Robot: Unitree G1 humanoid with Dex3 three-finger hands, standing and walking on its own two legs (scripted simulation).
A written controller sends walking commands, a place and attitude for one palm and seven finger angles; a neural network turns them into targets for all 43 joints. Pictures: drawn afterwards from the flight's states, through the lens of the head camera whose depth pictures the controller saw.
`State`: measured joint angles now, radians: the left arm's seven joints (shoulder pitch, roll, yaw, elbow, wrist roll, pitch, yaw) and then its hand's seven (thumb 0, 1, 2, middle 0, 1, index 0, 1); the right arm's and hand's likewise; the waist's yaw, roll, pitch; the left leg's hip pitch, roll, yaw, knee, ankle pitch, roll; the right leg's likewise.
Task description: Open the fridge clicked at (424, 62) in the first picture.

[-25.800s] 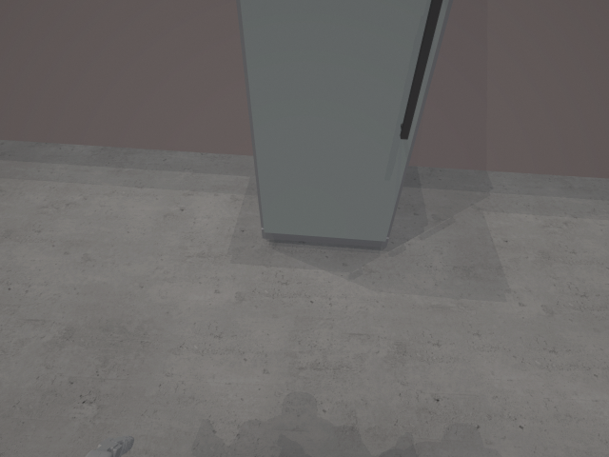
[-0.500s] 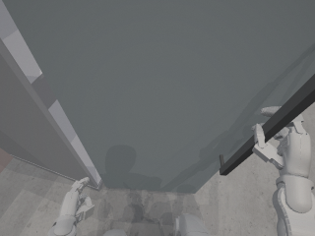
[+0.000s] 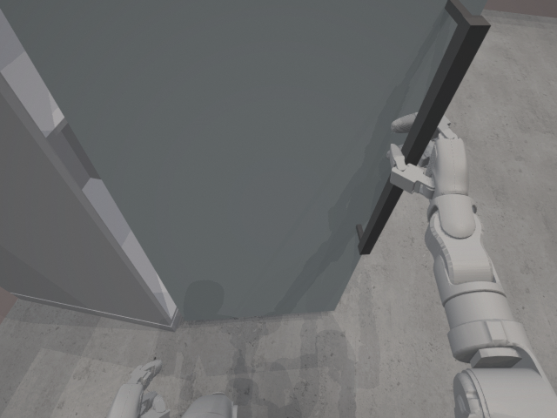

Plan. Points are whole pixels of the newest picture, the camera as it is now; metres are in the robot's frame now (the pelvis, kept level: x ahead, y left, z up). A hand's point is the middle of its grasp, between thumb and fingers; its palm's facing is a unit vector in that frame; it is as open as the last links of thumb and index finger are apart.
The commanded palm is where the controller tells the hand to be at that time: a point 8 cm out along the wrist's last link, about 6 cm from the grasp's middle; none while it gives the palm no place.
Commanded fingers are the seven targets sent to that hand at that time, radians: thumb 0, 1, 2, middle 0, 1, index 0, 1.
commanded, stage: stop walking and hold the door back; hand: right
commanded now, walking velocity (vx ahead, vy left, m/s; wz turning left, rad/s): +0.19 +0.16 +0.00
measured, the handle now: (395, 166) +0.47 -0.16 +0.09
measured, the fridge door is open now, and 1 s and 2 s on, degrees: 75 72 71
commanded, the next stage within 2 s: loosen the grip on the handle in 0.42 s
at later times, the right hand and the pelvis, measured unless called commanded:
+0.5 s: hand (394, 158) +0.44 -0.14 +0.13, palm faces +0.13 +0.98 -0.14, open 5.5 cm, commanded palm +0.41 -0.19 +0.12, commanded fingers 0.00 -0.90 -0.90 0.45 1.40 0.45 1.40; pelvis -0.02 +0.01 +0.00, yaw +1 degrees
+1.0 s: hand (392, 161) +0.45 -0.14 +0.11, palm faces +0.14 +0.98 -0.14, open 13.2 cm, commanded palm +0.41 -0.19 +0.12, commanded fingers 0.00 0.55 -0.20 0.25 1.15 0.25 1.15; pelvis -0.04 -0.03 -0.02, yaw +3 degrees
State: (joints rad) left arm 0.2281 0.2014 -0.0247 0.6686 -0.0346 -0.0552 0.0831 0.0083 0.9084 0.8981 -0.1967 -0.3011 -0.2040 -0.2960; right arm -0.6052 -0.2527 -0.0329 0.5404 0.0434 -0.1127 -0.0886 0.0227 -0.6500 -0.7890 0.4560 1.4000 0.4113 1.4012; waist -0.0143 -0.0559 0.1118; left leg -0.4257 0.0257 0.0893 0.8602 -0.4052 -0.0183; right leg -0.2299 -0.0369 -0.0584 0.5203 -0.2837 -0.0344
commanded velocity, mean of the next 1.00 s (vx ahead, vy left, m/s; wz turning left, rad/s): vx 0.03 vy -0.02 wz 0.00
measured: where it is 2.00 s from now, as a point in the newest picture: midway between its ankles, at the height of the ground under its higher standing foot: outside the picture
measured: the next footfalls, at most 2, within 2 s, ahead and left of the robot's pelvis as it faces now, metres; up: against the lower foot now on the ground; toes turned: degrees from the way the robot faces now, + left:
left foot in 0.14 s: +0.04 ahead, +0.11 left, +0.00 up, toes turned +7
right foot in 0.56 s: +0.04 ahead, -0.13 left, +0.00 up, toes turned -3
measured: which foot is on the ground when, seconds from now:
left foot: up 0.00-0.12, down 0.14-1.00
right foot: down 0.00-0.16, up 0.18-0.54, down 0.56-1.00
